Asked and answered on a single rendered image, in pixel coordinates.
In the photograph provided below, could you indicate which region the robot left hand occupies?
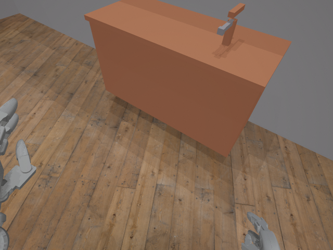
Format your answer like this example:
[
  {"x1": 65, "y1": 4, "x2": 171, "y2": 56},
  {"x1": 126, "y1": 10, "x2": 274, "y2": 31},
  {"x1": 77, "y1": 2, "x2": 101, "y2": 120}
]
[{"x1": 0, "y1": 98, "x2": 36, "y2": 210}]

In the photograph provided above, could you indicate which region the counter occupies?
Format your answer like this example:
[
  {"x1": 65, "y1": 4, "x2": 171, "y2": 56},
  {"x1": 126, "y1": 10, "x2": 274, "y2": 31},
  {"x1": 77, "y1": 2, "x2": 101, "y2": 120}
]
[{"x1": 84, "y1": 0, "x2": 291, "y2": 158}]

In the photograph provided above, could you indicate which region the tap lever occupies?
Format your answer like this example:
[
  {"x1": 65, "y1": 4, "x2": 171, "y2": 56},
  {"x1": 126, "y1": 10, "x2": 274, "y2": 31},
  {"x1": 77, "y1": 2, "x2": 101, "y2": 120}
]
[{"x1": 217, "y1": 19, "x2": 234, "y2": 36}]

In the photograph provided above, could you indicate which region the robot right hand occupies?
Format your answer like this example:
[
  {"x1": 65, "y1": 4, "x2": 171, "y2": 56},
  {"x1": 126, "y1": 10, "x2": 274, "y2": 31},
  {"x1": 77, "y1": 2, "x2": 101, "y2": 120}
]
[{"x1": 241, "y1": 212, "x2": 280, "y2": 250}]

